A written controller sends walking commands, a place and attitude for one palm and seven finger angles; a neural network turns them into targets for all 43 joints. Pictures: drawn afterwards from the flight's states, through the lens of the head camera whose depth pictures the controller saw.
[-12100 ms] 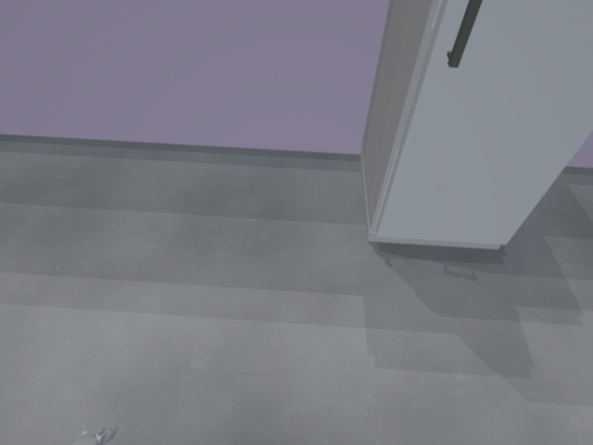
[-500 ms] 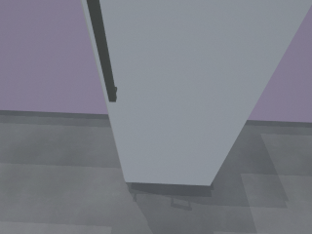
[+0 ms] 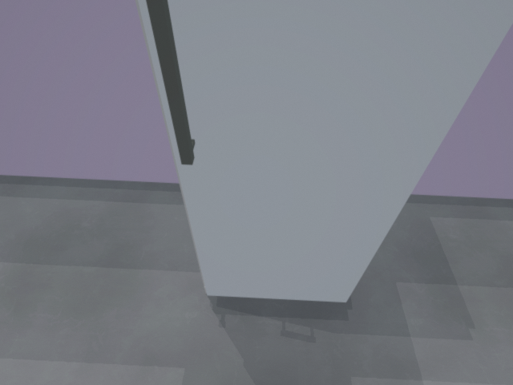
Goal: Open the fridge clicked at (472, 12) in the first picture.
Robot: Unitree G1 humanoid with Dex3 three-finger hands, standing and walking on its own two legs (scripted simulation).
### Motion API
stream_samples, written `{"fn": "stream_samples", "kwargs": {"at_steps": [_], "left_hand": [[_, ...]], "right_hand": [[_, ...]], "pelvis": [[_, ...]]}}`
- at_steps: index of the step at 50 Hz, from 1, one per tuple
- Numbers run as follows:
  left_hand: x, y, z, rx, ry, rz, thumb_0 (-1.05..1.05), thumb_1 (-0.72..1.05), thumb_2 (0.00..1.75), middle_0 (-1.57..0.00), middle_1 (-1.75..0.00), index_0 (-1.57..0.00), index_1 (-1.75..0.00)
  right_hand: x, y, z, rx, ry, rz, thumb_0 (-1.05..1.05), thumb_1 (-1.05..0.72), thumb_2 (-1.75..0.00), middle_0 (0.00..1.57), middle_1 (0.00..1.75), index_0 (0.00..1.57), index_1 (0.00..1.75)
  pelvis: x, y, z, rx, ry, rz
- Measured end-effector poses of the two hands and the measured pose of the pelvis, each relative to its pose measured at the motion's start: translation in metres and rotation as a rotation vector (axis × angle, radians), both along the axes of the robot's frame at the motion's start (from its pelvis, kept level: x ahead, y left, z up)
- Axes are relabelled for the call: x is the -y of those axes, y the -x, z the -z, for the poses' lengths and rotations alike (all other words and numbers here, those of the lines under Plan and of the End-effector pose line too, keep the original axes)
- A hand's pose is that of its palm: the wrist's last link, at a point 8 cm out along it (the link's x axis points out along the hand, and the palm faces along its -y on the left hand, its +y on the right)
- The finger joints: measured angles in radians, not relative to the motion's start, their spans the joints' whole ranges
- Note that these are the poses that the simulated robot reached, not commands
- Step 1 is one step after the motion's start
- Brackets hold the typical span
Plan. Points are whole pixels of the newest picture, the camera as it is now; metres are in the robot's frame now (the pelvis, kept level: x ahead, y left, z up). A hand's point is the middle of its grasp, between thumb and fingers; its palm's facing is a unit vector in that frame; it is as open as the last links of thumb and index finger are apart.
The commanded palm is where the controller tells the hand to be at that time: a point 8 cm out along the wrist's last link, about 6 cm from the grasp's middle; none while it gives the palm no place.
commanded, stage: raise the hand to about handle height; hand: left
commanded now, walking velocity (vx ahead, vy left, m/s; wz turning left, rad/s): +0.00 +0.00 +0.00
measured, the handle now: (173, 61) +0.51 +0.17 +0.25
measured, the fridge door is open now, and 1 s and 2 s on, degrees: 0 0 0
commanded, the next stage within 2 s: none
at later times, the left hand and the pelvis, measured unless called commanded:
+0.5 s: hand (142, 347) +0.17 +0.18 -0.02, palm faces +0.03 -1.00 -0.02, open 8.4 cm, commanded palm +0.13 +0.24 +0.01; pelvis +0.00 -0.01 -0.06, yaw +0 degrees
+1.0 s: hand (98, 282) +0.23 +0.23 +0.08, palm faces +0.10 -0.99 -0.11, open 11.5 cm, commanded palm +0.18 +0.28 +0.10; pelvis +0.02 +0.00 -0.03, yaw +1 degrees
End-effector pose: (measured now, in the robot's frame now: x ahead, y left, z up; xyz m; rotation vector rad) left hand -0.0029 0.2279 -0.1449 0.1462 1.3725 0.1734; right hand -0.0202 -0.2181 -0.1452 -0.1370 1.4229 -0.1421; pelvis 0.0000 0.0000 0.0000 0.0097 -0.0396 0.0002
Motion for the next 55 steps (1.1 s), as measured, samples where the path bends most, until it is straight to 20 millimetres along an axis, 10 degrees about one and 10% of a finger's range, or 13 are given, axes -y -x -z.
{"fn": "stream_samples", "kwargs": {"at_steps": [7, 14, 17, 21, 28, 40, 55], "left_hand": [[0.000, -0.012, -0.005, 0.049, 0.013, -0.033, 0.01, 0.91, 0.90, -0.20, -0.30, -0.20, -0.30], [-0.008, -0.159, -0.122, 0.919, -0.047, -0.056, 0.02, 0.86, 0.87, -0.20, -0.33, -0.20, -0.33], [-0.006, -0.191, -0.161, 1.246, 0.003, 0.024, 0.01, 0.81, 0.85, -0.21, -0.36, -0.21, -0.36], [-0.001, -0.187, -0.161, 1.420, 0.081, 0.187, 0.01, 0.73, 0.82, -0.21, -0.42, -0.21, -0.41], [-0.018, -0.133, -0.127, 1.226, 0.046, 0.076, 0.01, 0.57, 0.75, -0.23, -0.52, -0.23, -0.51], [-0.037, -0.177, -0.194, 1.341, 0.009, 0.196, 0.01, 0.28, 0.63, -0.25, -0.69, -0.25, -0.69], [-0.065, -0.210, -0.246, 1.392, -0.019, 0.161, 0.00, -0.06, 0.48, -0.27, -0.92, -0.27, -0.92]], "right_hand": [[0.000, -0.008, -0.001, 0.039, 0.001, -0.007, 0.00, -0.91, -0.90, 0.20, 0.30, 0.20, 0.29], [0.025, -0.097, -0.032, 0.576, 0.097, -0.033, 0.01, -0.92, -0.90, 0.20, 0.30, 0.20, 0.29], [0.038, -0.143, -0.050, 0.758, 0.118, -0.075, 0.01, -0.92, -0.90, 0.20, 0.30, 0.20, 0.29], [0.051, -0.197, -0.064, 0.930, 0.140, -0.156, 0.01, -0.91, -0.90, 0.20, 0.30, 0.20, 0.29], [0.040, -0.250, -0.067, 1.024, 0.151, -0.242, 0.01, -0.91, -0.90, 0.20, 0.30, 0.20, 0.29], [-0.012, -0.213, -0.027, 0.829, -0.005, -0.193, 0.01, -0.91, -0.90, 0.21, 0.30, 0.21, 0.30], [0.026, -0.200, -0.061, 0.832, 0.145, -0.153, 0.01, -0.91, -0.90, 0.21, 0.30, 0.20, 0.30]], "pelvis": [[0.000, 0.000, 0.001, 0.000, -0.003, 0.003], [0.001, 0.003, 0.010, -0.051, -0.014, -0.003], [0.004, 0.004, 0.021, -0.101, -0.018, 0.007], [0.008, 0.005, 0.046, -0.162, -0.020, 0.016], [0.010, 0.000, 0.067, -0.184, 0.005, -0.015], [0.010, -0.004, 0.049, -0.134, 0.033, -0.043], [-0.003, -0.023, 0.022, -0.058, 0.027, -0.021]]}}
